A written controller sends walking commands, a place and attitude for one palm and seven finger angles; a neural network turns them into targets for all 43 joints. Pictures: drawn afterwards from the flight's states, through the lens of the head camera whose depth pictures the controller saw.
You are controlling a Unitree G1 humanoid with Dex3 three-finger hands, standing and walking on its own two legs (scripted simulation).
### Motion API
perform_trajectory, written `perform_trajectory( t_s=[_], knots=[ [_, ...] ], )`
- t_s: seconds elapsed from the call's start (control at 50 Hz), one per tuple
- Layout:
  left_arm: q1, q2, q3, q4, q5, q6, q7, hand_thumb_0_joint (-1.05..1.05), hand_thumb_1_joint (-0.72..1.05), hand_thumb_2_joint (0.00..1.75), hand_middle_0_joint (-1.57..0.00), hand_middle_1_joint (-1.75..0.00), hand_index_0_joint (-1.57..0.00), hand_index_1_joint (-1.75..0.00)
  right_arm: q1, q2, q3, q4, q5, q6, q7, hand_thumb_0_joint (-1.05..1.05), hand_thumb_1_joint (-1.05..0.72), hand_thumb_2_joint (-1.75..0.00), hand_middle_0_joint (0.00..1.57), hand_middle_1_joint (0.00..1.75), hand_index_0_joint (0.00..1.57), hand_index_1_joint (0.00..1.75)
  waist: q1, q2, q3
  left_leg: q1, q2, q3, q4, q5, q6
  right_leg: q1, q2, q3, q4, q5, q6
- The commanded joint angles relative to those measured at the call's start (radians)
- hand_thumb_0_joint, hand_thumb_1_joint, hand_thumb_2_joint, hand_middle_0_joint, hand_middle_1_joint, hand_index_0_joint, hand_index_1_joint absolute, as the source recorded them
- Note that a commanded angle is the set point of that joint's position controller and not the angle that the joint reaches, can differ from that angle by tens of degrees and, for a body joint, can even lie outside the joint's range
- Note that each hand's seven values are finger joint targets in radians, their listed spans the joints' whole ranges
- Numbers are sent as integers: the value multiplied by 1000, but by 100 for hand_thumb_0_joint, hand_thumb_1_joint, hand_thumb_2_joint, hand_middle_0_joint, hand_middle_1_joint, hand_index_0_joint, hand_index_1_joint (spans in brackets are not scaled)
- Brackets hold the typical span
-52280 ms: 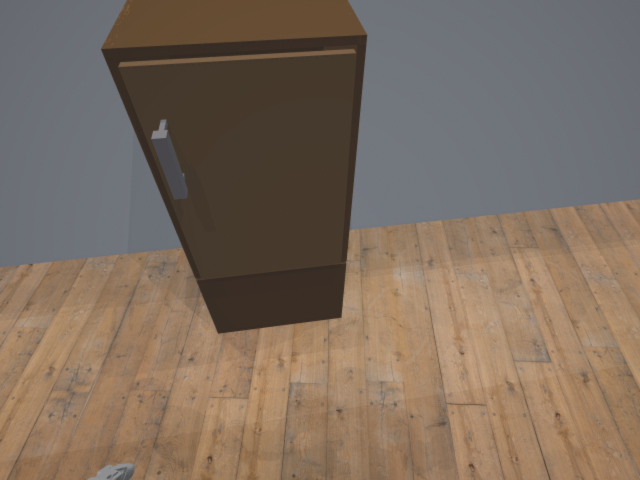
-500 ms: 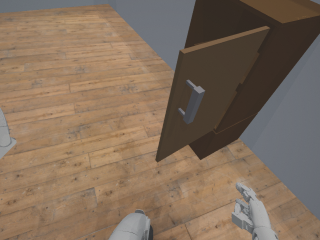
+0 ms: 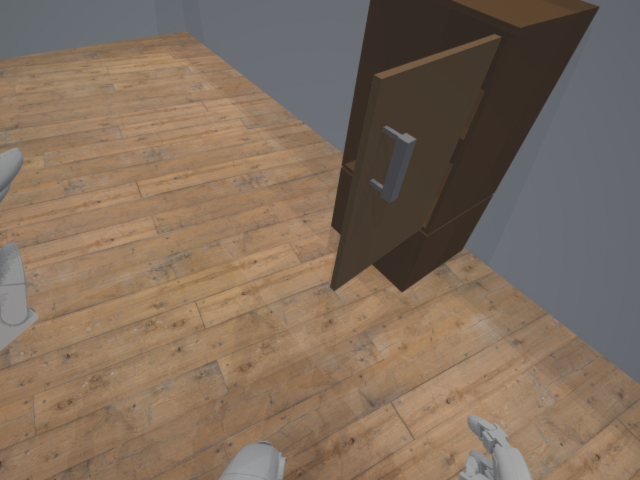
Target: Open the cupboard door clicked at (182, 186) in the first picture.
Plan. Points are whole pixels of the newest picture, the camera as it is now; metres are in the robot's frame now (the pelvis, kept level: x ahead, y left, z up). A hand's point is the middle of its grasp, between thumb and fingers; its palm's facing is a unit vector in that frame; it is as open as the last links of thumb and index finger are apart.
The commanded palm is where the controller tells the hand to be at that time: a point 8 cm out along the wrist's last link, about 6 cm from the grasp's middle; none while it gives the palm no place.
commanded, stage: stop stepping back and stand still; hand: left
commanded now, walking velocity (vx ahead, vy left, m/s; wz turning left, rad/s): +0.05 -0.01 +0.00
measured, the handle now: (389, 164) +0.68 -0.06 +0.04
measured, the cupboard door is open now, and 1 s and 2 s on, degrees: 94 94 94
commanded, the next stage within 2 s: let the arm hang, fingers relaxed in 0.82 s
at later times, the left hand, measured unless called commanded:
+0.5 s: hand out of the picture +0.11 +0.31 +0.20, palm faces +0.52 -0.68 -0.52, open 7.4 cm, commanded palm +0.06 +0.33 +0.20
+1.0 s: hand (1, 390) +0.15 +0.32 +0.10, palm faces +0.32 -0.77 -0.56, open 7.4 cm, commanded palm none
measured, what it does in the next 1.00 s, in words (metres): steps on the spot: left foot, then right foot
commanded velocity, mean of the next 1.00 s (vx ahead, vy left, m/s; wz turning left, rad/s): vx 0.06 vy -0.04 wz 0.00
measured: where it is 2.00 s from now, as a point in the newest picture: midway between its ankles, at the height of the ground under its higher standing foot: outside the picture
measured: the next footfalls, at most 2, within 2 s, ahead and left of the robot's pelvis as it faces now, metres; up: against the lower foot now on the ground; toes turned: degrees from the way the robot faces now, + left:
left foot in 0.10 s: +0.08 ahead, +0.15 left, +0.00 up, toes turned +6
right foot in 0.40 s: -0.01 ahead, -0.06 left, +0.00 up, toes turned +0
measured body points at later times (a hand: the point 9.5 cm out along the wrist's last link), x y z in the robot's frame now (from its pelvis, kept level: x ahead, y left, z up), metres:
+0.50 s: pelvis -0.06 +0.02 +0.02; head -0.06 +0.01 +0.47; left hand +0.07 +0.34 +0.23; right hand +0.11 -0.20 -0.09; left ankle -0.02 +0.15 -0.66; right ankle -0.08 -0.07 -0.71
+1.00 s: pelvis -0.03 +0.04 +0.02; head -0.01 +0.01 +0.46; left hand +0.13 +0.36 +0.13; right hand +0.15 -0.18 -0.10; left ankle -0.03 +0.16 -0.71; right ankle -0.05 -0.06 -0.71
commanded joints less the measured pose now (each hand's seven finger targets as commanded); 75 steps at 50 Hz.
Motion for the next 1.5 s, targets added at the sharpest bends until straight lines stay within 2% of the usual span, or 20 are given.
perform_trajectory(
  t_s=[0.0, 0.06, 0.08, 0.1, 0.16, 0.2, 0.3, 0.34, 0.38, 0.4, 0.58, 0.66, 0.7, 0.78, 0.88, 0.9, 0.96, 1.04, 1.18, 1.48],
  knots=[
    [-359, 85, 67, 115, 3, -44, 35, 0, 90, 90, -20, -30, -20, -30, -154, -138, -67, -179, 20, -36, -12, 0, -90, -90, 20, 30, 20, 30, -71, -299, 92, 133, 95, 48, -138, 42, -3, -243, -297, 288, -306, -264, -47],
    [-337, 45, 8, 49, 12, -45, 31, 0, 90, 90, -20, -30, -20, -30, -109, -161, -46, -148, -1, -58, -59, 0, -90, -90, 20, 30, 20, 30, -93, 268, 136, 454, 72, -11, -630, -54, 35, -385, -124, 79, 101, -153, 14],
    [-358, 39, 2, -33, 9, -81, 26, 0, 90, 90, -20, -30, -20, -30, -92, -172, -41, -156, -13, -77, -51, 0, -90, -90, 20, 30, 20, 30, -86, 600, 114, 486, 274, -422, -839, -83, 94, -476, 2, -10, 359, -223, 90],
    [-399, 71, 5, -107, 25, -115, 17, 0, 90, 90, -20, -30, -20, -30, -114, -148, -28, -160, -25, -103, -38, 0, -90, -90, 20, 30, 20, 30, -96, 611, 156, 359, 383, -623, -966, -120, 133, -437, 7, 95, 529, -222, 96],
    [-337, 60, 30, -195, 23, -124, 4, 0, 90, 90, -20, -30, -20, -30, -126, -138, -46, -163, -18, -135, 3, 0, -90, -90, 20, 30, 20, 30, -56, 326, 106, 86, 311, -415, -1025, -329, 124, -170, -34, 121, 463, -35, 104],
    [-227, 83, 72, -254, 22, -120, 12, 0, 90, 90, -20, -30, -20, -30, -128, -151, -54, -179, -12, -148, 11, 0, -90, -90, 20, 30, 20, 30, -28, 383, 14, 109, 235, -169, -992, -266, 76, -37, 4, 35, 315, 8, 110],
    [7, 11, 76, -11, 10, -70, 35, 0, 90, 90, -20, -30, -20, -30, -78, -117, -54, -188, -7, -78, -6, 0, -90, -90, 20, 30, 20, 30, -40, 325, -79, 106, 181, -27, -859, -261, 28, 205, 74, -72, -40, -121, 73],
    [-34, 26, 72, 54, 12, -38, 37, 0, 90, 90, -20, -30, -20, -30, -69, -103, -54, -172, 1, -47, -20, 0, -90, -90, 20, 30, 20, 30, -48, 55, -37, 85, 95, 59, -531, -124, 10, 180, -34, 83, -279, -103, 24],
    [-120, 61, 75, 72, -4, -27, 33, 0, 90, 90, -20, -30, -20, -30, -76, -123, -59, -164, 15, -31, -32, 0, -90, -90, 20, 30, 20, 30, -59, -202, 34, -61, 8, 19, -31, 8, -8, 25, -355, 568, -479, -91, -109],
    [-162, 68, 105, 114, -3, -44, 40, 0, 90, 90, -20, -30, -20, -30, -84, -133, -50, -137, 0, -47, -33, 0, -90, -90, 20, 30, 20, 30, -70, -75, 42, -47, 23, 4, 17, 39, -11, -3, -364, 528, -460, 135, -111],
    [-319, -3, -52, 27, 36, -80, 51, 0, 90, 90, -20, -30, -20, -30, -107, -130, -39, -139, 0, -116, -65, 0, -90, -90, 20, 30, 20, 30, -45, -73, 8, 388, 5, 130, -620, 209, 34, 6, -215, 196, -291, 249, 6],
    [-247, 60, 35, -142, 35, -104, 63, 0, 90, 90, -20, -30, -20, -30, -67, -160, -59, -182, 8, -116, -43, 0, -90, -90, 20, 30, 20, 30, -39, 328, -105, 674, 254, -198, -723, 728, 134, -179, -43, 63, 67, 81, 125],
    [-124, 106, 113, -106, 34, -103, 54, 0, 90, 90, -20, -30, -20, -30, -61, -130, -50, -163, 1, -124, -28, 0, -90, -90, 20, 30, 20, 30, -37, 378, -73, 588, 250, -178, -772, 668, 126, -159, -38, 68, 38, -60, 122],
    [-18, 18, 87, 14, 17, -95, 46, 0, 90, 90, -20, -30, -20, -30, -58, -135, -46, -179, 28, -100, -10, 0, -90, -90, 20, 30, 20, 30, -53, 246, -61, 391, 173, -2, -689, 503, 61, 83, -33, 48, -208, 232, 127],
    [28, -10, 58, 131, -9, -68, 33, 0, 90, 90, -20, -30, -20, -30, -56, -128, -56, -181, 36, -57, -9, 0, -90, -90, 20, 30, 20, 30, -82, -98, -92, 336, 55, 57, -537, 267, -1, 91, -210, 291, -266, 611, 58],
    [-177, -189, -406, 824, 96, 60, -104, 0, 90, 90, -20, -30, -20, -30, -108, -180, -69, 50, 12, -122, 66, 0, -90, -90, 20, 30, 20, 30, -119, -65, -92, 275, 122, 15, -421, 297, 3, 6, -276, 183, -83, 801, 45],
    [-167, -245, -402, 872, 93, 147, -138, 0, 90, 90, -20, -30, -20, -30, -11, -161, -55, 27, 6, -19, 49, 0, -90, -90, 20, 30, 20, 30, -77, -38, -131, 340, 104, 4, -495, 468, 34, -61, -189, 117, -45, 631, 79],
    [-281, -208, -423, 1097, 95, 148, -130, 0, 90, 90, -20, -30, -20, -30, -31, -160, -39, 32, -18, 35, 37, 0, -90, -90, 20, 30, 20, 30, -60, -272, -92, 314, 53, 9, -499, 423, 36, 17, -216, 149, -88, 788, 56],
    [-326, -241, -467, 1494, 70, 163, -111, 0, 90, 90, -20, -30, -20, -30, -11, -123, -12, 206, -20, 62, 25, 0, -90, -90, 20, 30, 20, 30, -51, 232, -34, 401, 93, -35, -691, 479, 45, 40, -131, 123, -177, 273, 100],
    [-321, -302, -484, 1802, 70, 159, -112, 0, 90, 90, -20, -30, -20, -30, 117, -94, -25, 398, -14, 69, 10, 0, -90, -90, 20, 30, 20, 30, -64, 24, 84, 421, 100, -43, -827, 181, 40, -11, -131, 116, -310, 149, 85]
  ],
)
